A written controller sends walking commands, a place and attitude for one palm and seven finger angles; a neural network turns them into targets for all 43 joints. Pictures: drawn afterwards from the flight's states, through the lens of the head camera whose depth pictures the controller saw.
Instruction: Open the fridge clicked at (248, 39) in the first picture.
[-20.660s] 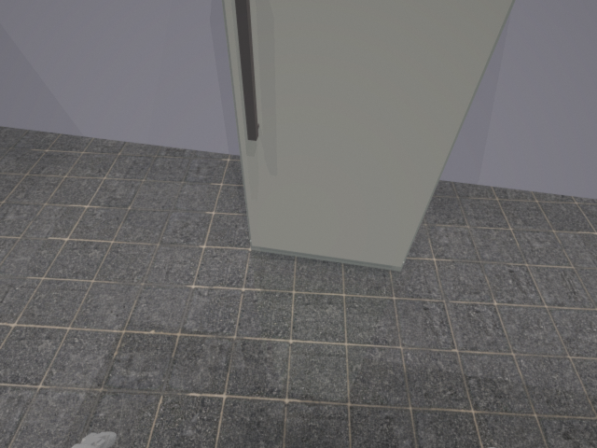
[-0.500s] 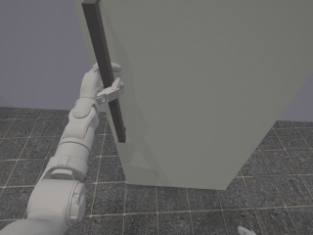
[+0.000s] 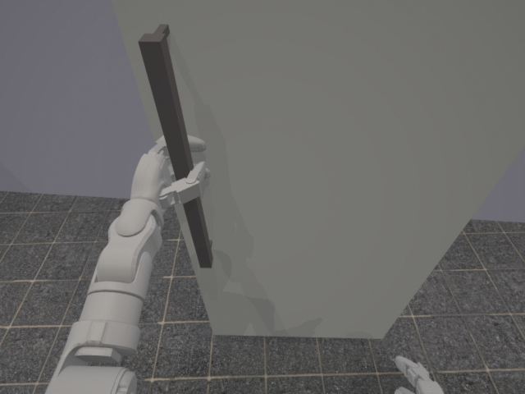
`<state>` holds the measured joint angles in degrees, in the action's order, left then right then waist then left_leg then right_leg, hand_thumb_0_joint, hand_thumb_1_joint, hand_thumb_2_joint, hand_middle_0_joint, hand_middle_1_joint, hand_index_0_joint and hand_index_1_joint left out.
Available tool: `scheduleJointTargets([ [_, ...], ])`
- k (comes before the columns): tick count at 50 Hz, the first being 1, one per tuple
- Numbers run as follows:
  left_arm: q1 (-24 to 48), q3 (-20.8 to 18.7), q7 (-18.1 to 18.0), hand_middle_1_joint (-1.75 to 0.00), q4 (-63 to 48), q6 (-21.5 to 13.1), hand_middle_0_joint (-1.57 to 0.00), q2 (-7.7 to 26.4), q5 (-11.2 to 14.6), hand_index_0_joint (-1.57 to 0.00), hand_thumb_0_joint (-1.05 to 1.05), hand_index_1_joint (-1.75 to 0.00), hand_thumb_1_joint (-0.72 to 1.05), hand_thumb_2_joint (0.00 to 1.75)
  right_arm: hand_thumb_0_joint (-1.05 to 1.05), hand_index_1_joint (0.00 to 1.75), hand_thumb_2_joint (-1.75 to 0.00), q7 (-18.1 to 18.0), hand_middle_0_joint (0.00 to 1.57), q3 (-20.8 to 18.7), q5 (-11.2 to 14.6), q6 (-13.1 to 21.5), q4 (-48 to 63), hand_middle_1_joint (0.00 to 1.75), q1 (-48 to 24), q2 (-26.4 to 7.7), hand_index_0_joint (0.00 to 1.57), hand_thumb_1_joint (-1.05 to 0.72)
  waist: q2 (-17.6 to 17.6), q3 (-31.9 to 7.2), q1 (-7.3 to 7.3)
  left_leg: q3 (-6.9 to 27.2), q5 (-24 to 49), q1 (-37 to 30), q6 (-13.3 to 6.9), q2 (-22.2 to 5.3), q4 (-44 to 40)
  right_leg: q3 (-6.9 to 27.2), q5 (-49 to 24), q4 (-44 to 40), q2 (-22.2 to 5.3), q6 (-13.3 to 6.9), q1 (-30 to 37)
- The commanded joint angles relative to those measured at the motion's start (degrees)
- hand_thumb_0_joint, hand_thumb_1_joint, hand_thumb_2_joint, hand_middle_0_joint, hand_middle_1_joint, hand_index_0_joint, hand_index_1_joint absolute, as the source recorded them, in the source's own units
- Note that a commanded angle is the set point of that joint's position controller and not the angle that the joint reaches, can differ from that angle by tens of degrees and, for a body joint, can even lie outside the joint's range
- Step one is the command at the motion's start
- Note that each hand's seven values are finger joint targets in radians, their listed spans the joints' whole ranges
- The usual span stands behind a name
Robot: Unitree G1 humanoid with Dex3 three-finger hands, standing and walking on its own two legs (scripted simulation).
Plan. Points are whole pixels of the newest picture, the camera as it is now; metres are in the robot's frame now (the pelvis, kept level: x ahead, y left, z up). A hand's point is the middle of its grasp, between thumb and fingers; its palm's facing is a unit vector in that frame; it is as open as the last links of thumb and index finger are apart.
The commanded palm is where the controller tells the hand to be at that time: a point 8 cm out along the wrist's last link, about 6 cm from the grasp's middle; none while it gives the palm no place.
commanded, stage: pull the door a little, standing still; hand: left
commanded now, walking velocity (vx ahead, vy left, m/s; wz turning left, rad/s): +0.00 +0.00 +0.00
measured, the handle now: (190, 177) +0.43 +0.15 +0.11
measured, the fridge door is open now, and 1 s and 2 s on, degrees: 3 25 44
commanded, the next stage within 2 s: walk backward, drawing the door open in 0.10 s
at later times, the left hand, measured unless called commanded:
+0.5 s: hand (192, 242) +0.28 +0.11 +0.14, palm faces -0.01 -0.99 -0.17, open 6.5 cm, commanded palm +0.25 +0.17 +0.15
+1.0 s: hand (214, 322) +0.18 +0.07 +0.14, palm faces +0.09 -0.98 -0.18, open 6.8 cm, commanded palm +0.14 +0.12 +0.15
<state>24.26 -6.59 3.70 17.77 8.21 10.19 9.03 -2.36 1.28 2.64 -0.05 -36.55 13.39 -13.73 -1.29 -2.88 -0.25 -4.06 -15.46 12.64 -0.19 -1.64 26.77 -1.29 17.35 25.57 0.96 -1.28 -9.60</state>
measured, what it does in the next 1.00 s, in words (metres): shifts its weight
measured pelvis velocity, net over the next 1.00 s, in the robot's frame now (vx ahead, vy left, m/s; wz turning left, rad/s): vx -0.10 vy -0.05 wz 0.14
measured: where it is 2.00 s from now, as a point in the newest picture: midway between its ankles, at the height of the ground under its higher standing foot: outside the picture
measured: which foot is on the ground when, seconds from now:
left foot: down 0.00-1.00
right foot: down 0.00-1.00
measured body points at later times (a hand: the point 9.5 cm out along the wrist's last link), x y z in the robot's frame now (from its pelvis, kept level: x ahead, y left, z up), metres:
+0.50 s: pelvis -0.04 +0.01 +0.00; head -0.03 -0.01 +0.45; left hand +0.27 +0.16 +0.15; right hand +0.14 -0.23 -0.09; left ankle -0.02 +0.12 -0.74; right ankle -0.04 -0.10 -0.74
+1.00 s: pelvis -0.10 -0.05 -0.01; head -0.07 -0.07 +0.44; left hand +0.17 +0.12 +0.15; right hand +0.08 -0.25 -0.12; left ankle -0.04 +0.11 -0.74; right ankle -0.05 -0.10 -0.74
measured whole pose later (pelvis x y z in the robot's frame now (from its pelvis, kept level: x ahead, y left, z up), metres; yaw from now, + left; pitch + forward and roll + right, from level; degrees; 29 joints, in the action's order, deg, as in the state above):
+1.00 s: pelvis -0.10 -0.05 -0.01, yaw +8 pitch -1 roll +0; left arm -4.8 6.2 -6.5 -18.0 -0.5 10.0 0.7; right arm -5.0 0.0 0.0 -2.0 -35.6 9.5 -9.4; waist -3.2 3.6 -3.1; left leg 1.9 -9.0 20.2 -0.4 -2.8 28.3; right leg -6.5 10.5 26.5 4.1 -5.9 -16.0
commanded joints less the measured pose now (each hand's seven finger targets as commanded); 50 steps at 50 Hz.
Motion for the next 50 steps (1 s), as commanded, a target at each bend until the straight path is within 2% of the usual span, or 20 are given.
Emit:
scheduleJointTargets([
  [1, 17.4, -2.3, 0.6, -1.40, -16.2, -2.2, -0.45, 7.2, 0.9, -0.45, 0.00, -1.40, 0.90, 0.90, 0.00, 0.30, -0.90, -0.5, 0.20, -2.1, -0.3, 1.8, 8.9, 0.30, -5.0, -6.0, 0.20, -0.90, 1.9, -17.7, 1.70, 1.5, 29.2, -11.1, -1.7, 0.9, 0.6, -0.5, -35.7, 0.3, -0.3, 0.0, 4.5],
  [7, 4.3, -2.5, 1.7, -1.40, -24.5, -1.9, -0.45, 7.7, 1.5, -0.45, 0.00, -1.40, 0.90, 0.90, 0.00, 0.30, -0.90, -0.1, 0.20, -1.6, -0.5, 0.8, 11.9, 0.30, -7.7, -5.7, 0.20, -0.90, 3.4, -17.0, 3.55, 1.4, 29.0, -10.2, -1.9, 0.9, -0.3, -0.3, -38.0, 0.4, -0.8, 0.2, 7.8],
  [9, 1.1, -1.1, 2.1, -1.40, -29.0, -1.2, -0.45, 6.3, 2.0, -0.45, 0.00, -1.40, 0.90, 0.90, 0.00, 0.30, -0.90, 0.1, 0.20, -1.2, -0.3, 0.5, 12.7, 0.30, -9.1, -5.2, 0.20, -0.90, 3.3, -15.2, 3.30, 1.3, 27.2, -9.5, -1.9, 0.9, -0.8, -0.3, -37.3, 0.0, -0.9, 0.2, 7.5],
  [10, 2.4, -3.4, 1.8, -1.40, -30.0, -1.0, -0.45, 9.0, 2.1, -0.45, 0.00, -1.40, 0.90, 0.90, 0.00, 0.30, -0.90, -0.1, 0.20, -1.2, -0.3, 0.2, 12.4, 0.30, -9.3, -5.4, 0.20, -0.90, 3.4, -15.0, 3.16, 1.3, 26.1, -9.5, -1.8, 0.9, -1.0, -0.1, -36.6, -0.4, -0.8, 0.2, 7.4],
  [11, 14.7, -3.2, -2.8, -1.40, -37.6, -8.0, -0.45, 17.8, -3.3, -0.45, 0.00, -1.40, 0.90, 0.90, 0.00, 0.30, -0.90, -1.6, 0.20, -0.9, -0.5, -0.1, 13.6, 0.30, -10.9, -5.7, 0.20, -0.90, -0.2, -6.9, 0.75, 0.3, 21.3, -9.0, -3.2, -1.2, 2.4, 6.0, -34.4, -5.7, -4.8, 3.0, -2.7],
  [12, 11.0, -3.2, -5.0, -1.40, -33.1, -10.4, -0.45, 15.6, -3.8, -0.45, 0.00, -1.40, 0.90, 0.90, 0.00, 0.30, -0.90, -2.4, 0.20, -1.1, -1.5, -0.6, 11.2, 0.30, -9.8, -5.1, 0.20, -0.90, 1.9, -5.9, 0.17, 2.1, 18.2, -8.6, -3.0, -1.0, 2.8, 5.0, -31.2, -7.1, -5.5, 2.7, -3.6],
  [13, 1.5, 0.9, -5.6, -1.40, -28.3, -10.8, -0.45, 10.3, -4.2, -0.45, 0.00, -1.40, 0.90, 0.90, 0.00, 0.30, -0.90, -2.6, 0.20, -1.3, -1.8, -1.5, 11.1, 0.30, -9.9, -5.2, 0.20, -0.90, 4.5, -6.5, 0.19, 2.4, 17.9, -8.7, -2.7, -1.7, 2.7, 4.7, -29.8, -6.9, -5.9, 2.7, -3.8],
  [14, -1.2, 2.4, -5.9, -1.40, -29.3, -11.5, -0.45, 9.2, -4.4, -0.45, 0.00, -1.40, 0.90, 0.90, 0.00, 0.30, -0.90, -2.6, 0.20, -1.5, -1.9, -2.3, 11.8, 0.30, -10.2, -5.3, 0.20, -0.90, 5.2, -7.9, 0.32, 2.5, 18.6, -9.2, -2.5, -2.0, 2.3, 4.7, -29.6, -6.7, -5.8, 3.1, -3.7],
  [19, -4.7, 3.6, -7.2, -1.40, -37.2, -14.7, -0.45, 9.3, -5.3, -0.45, 0.00, -1.40, 0.90, 0.90, 0.00, 0.30, -0.90, -3.0, 0.20, -1.8, -2.0, -5.1, 13.6, 0.30, -10.9, -4.3, 0.20, -0.90, 1.3, -15.9, -0.37, 2.7, 31.6, -15.5, -2.8, -4.1, 1.0, 2.9, -33.7, -3.0, -5.0, 3.3, -1.5],
  [23, -8.1, 4.4, -8.0, -1.40, -39.7, -15.3, -0.45, 8.9, -5.7, -0.45, 0.00, -1.40, 0.90, 0.90, 0.00, 0.30, -0.90, -3.1, 0.20, -1.9, -2.1, -6.1, 14.9, 0.30, -11.5, -4.0, 0.20, -0.90, 0.4, -16.1, -0.62, 3.8, 34.1, -15.2, -2.4, -5.1, -0.3, 2.0, -29.4, -2.1, -4.1, 2.9, -1.4],
  [27, -9.8, 5.1, -8.6, -1.40, -41.2, -16.3, -0.45, 8.6, -6.2, -0.45, 0.00, -1.40, 0.90, 0.90, 0.00, 0.30, -0.90, -3.1, 0.20, -1.6, -2.6, -6.0, 15.2, 0.30, -11.7, -3.6, 0.20, -0.90, 0.1, -13.6, -0.70, 5.7, 26.8, -12.4, -2.3, -5.3, -3.8, 1.3, -19.2, -3.4, -2.8, 2.9, -2.6],
  [31, -9.3, 7.1, -9.2, -1.40, -42.3, -17.0, -0.45, 6.6, -6.8, -0.45, 0.00, -1.40, 0.90, 0.90, 0.00, 0.30, -0.90, -3.1, 0.20, -1.1, -2.9, -5.4, 15.0, 0.30, -11.7, -2.9, 0.20, -0.90, -0.7, -10.1, -1.39, 8.4, 13.6, -7.1, -2.5, -5.6, -8.6, 1.2, -9.0, -4.6, -1.6, 2.7, -3.5],
  [32, -9.4, 6.4, -9.6, -1.40, -42.9, -17.1, -0.45, 7.8, -7.1, -0.45, 0.00, -1.40, 0.90, 0.90, 0.00, 0.30, -0.90, -3.2, 0.20, -1.3, -3.0, -5.2, 14.6, 0.30, -11.7, -3.4, 0.20, -0.90, -3.0, -9.4, -1.36, 10.0, 10.0, -5.9, -2.4, -5.6, -10.5, 1.0, -6.3, -4.0, -1.2, 2.5, -3.5],
  [36, -10.0, 8.5, -10.0, -1.40, -43.7, -17.2, -0.45, 5.3, -7.7, -0.45, 0.00, -1.40, 0.90, 0.90, 0.00, 0.30, -0.90, -3.3, 0.20, -1.2, -3.0, -4.2, 14.0, 0.30, -12.6, -2.7, 0.20, -0.90, -4.9, -7.2, -1.37, 16.6, -2.7, 0.4, -3.9, -9.0, -15.8, 2.4, -1.3, 0.1, -0.6, 1.9, -2.9],
  [39, -11.2, 9.0, -10.1, -1.40, -46.2, -16.9, -0.45, 5.1, -8.5, -0.45, 0.00, -1.40, 0.90, 0.90, 0.00, 0.30, -0.90, -3.3, 0.20, -1.8, -3.3, -3.2, 13.2, 0.30, -13.6, -2.5, 0.20, -0.90, -4.9, -7.9, -1.07, 20.3, -4.6, 2.7, -5.5, -11.2, -16.1, 3.7, -0.6, 1.7, -0.7, 1.3, -1.5],
  [43, -12.1, 10.3, -9.4, -1.40, -49.3, -16.3, -0.45, 4.3, -8.8, -0.45, 0.00, -1.40, 0.90, 0.90, 0.00, 0.30, -0.90, -3.2, 0.20, -2.8, -3.2, -1.4, 12.2, 0.30, -12.9, -1.4, 0.20, -0.90, 0.9, -8.3, -1.40, 13.8, -3.9, 2.8, -3.4, -6.1, -10.5, 3.5, 1.4, -7.2, -2.0, 1.3, -1.5],
  [45, -12.2, 9.8, -9.4, -1.40, -52.3, -15.9, -0.45, 5.0, -9.0, -0.45, 0.00, -1.40, 0.90, 0.90, 0.00, 0.30, -0.90, -3.0, 0.20, -3.3, -2.7, -0.5, 11.1, 0.30, -11.0, -0.4, 0.20, -0.90, 7.4, -10.2, -2.17, 5.9, 1.3, -4.0, -1.3, -0.9, -0.3, 3.5, 3.5, -12.8, -6.6, -0.1, -6.8],
  [46, -12.8, 9.2, -9.4, -1.40, -53.5, -15.7, -0.45, 5.5, -9.1, -0.45, 0.00, -1.40, 0.90, 0.90, 0.00, 0.30, -0.90, -3.0, 0.20, -3.5, -2.7, 0.2, 10.7, 0.30, -10.3, -0.1, 0.20, -0.90, 8.0, -10.9, -2.49, 3.7, 3.4, -6.6, -0.9, 0.1, 4.6, 2.6, 2.1, -13.0, -8.7, -0.8, -9.9],
  [49, -14.7, 10.2, -9.1, -1.40, -55.8, -14.8, -0.45, 4.7, -8.8, -0.45, 0.00, -1.40, 0.90, 0.90, 0.00, 0.30, -0.90, -3.4, 0.20, -3.6, -3.2, 2.6, 9.4, 0.30, -8.3, 0.2, 0.20, -0.90, 2.9, -10.7, -3.89, 4.6, 6.9, -7.5, -0.6, -1.0, 6.5, -1.2, -6.6, -5.4, -8.2, -1.8, -11.5],
  [50, -15.2, 10.1, -8.9, -1.40, -56.3, -14.7, -0.45, 5.0, -8.4, -0.45, 0.00, -1.40, 0.90, 0.90, 0.00, 0.30, -0.90, -3.6, 0.20, -3.6, -3.4, 3.4, 9.4, 0.30, -8.0, 0.0, 0.20, -0.90, 0.9, -9.0, -4.24, 8.0, 8.2, -7.3, -1.4, -2.8, 3.3, -2.0, -7.7, -1.9, -6.4, -0.6, -13.0],
])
